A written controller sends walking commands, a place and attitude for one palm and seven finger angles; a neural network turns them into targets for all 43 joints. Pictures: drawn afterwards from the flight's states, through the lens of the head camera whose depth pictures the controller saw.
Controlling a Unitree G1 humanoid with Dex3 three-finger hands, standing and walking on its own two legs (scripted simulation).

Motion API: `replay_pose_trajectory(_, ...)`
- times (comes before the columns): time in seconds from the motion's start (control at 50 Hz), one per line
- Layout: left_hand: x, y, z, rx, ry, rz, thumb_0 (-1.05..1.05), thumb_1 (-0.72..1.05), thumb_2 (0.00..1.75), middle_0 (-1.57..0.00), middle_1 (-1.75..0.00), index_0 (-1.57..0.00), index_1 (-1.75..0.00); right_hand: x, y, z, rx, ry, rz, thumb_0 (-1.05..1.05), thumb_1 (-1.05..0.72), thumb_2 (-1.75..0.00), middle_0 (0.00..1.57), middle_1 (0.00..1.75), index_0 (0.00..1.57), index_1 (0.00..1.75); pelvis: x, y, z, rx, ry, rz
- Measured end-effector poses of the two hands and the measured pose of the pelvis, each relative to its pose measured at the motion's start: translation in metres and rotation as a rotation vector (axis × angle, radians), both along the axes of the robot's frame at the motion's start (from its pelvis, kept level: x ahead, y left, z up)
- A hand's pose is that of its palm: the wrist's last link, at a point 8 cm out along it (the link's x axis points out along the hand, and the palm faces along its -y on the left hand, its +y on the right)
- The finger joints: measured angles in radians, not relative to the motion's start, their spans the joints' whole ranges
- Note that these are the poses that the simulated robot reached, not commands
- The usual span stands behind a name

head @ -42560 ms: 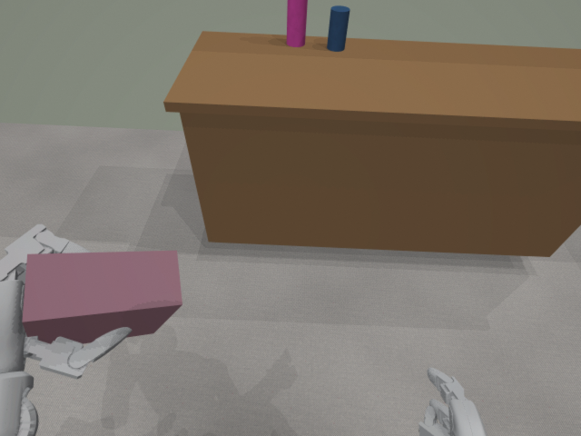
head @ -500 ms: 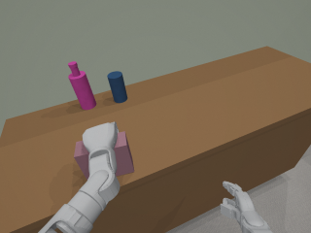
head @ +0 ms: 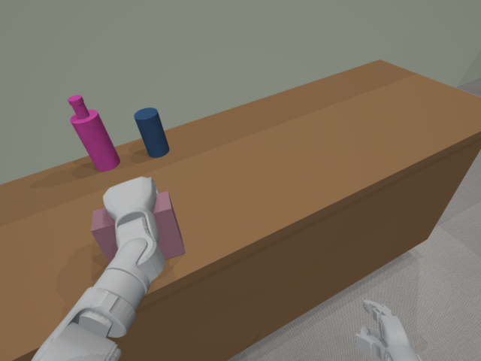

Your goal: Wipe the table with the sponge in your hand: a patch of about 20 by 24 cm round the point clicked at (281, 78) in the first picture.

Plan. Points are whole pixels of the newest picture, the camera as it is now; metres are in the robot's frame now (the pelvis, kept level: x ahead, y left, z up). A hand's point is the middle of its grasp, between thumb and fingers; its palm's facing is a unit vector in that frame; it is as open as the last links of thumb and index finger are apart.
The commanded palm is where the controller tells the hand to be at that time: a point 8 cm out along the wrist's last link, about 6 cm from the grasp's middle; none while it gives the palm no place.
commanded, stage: wipe forward along the third lane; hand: left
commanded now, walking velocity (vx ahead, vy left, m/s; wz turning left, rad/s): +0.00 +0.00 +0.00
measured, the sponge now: (144, 240) +0.34 +0.23 +0.02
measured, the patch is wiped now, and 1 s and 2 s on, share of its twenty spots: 0.65 0.80 0.85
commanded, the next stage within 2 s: wipe back along the third lane in 1.12 s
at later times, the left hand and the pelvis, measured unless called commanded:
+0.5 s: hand (135, 195) +0.40 +0.25 +0.08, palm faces -0.06 -0.03 -1.00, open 10.0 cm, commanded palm +0.39 +0.27 +0.12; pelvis +0.00 -0.01 +0.00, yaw -2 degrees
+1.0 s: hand (125, 181) +0.45 +0.29 +0.07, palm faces -0.06 -0.04 -1.00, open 10.0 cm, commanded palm +0.43 +0.30 +0.12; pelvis +0.01 +0.03 +0.00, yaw -1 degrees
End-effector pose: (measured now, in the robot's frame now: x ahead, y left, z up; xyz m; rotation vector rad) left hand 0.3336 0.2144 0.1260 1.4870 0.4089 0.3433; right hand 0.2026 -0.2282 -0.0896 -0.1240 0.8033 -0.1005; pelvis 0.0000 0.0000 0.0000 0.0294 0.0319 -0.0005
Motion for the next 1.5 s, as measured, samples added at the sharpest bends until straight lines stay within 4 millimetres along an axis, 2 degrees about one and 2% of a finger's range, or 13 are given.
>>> replay_pose_trajectory(0.32,0.031,0.015,0.002,0.017,0.015,0.007,0.02,-0.55,1.08,-0.73,-1.33,-0.80,-1.29,-0.053,-0.027,-0.025,-0.024,0.115,-0.085,0.01,-0.91,-0.90,0.20,0.30,0.19,0.30,-0.004,-0.007,-0.004,0.000,0.054,-0.016)
replay_pose_trajectory(0.5,0.054,0.029,0.006,0.031,0.029,0.014,0.02,-0.55,1.08,-0.73,-1.33,-0.80,-1.30,-0.072,-0.035,-0.030,-0.036,0.156,-0.128,0.01,-0.91,-0.90,0.20,0.30,0.19,0.29,-0.002,-0.005,-0.005,-0.003,0.091,-0.028)
replay_pose_trajectory(0.68,0.076,0.046,0.006,0.028,0.046,0.011,0.02,-0.55,1.08,-0.73,-1.33,-0.80,-1.30,-0.084,-0.031,-0.032,-0.049,0.203,-0.145,0.01,-0.91,-0.90,0.20,0.30,0.19,0.29,0.004,0.003,-0.005,-0.014,0.120,-0.026)
replay_pose_trajectory(0.9,0.090,0.063,0.001,-0.004,0.045,0.000,0.01,-0.56,1.08,-0.73,-1.33,-0.80,-1.30,-0.081,-0.009,-0.029,-0.049,0.229,-0.138,0.01,-0.91,-0.90,0.20,0.30,0.19,0.29,0.014,0.022,-0.002,-0.027,0.138,-0.024)
replay_pose_trajectory(1.08,0.106,0.080,0.006,0.023,0.033,-0.001,0.01,-0.56,1.08,-0.73,-1.33,-0.80,-1.31,-0.074,0.013,-0.023,-0.064,0.228,-0.131,0.01,-0.91,-0.90,0.20,0.30,0.20,0.30,0.016,0.041,-0.001,-0.040,0.155,-0.017)
replay_pose_trajectory(1.28,0.122,0.099,0.002,0.007,0.047,-0.015,0.01,-0.56,1.08,-0.73,-1.33,-0.80,-1.31,-0.083,0.038,-0.022,-0.080,0.276,-0.132,0.00,-0.91,-0.90,0.20,0.30,0.20,0.30,0.022,0.067,-0.001,-0.057,0.172,-0.008)
replay_pose_trajectory(1.4,0.116,0.098,-0.003,0.024,-0.003,-0.055,0.01,-0.55,1.08,-0.72,-1.35,-0.79,-1.33,-0.084,0.059,-0.028,-0.049,0.295,-0.128,0.01,-0.91,-0.90,0.20,0.30,0.20,0.30,0.029,0.084,-0.002,-0.065,0.168,-0.015)
replay_pose_trajectory(1.5,0.103,0.098,-0.004,0.018,-0.066,-0.052,0.00,-0.53,1.08,-0.69,-1.38,-0.75,-1.36,-0.070,0.080,-0.029,-0.008,0.278,-0.099,0.01,-0.91,-0.90,0.20,0.30,0.19,0.29,0.034,0.095,-0.002,-0.070,0.144,-0.011)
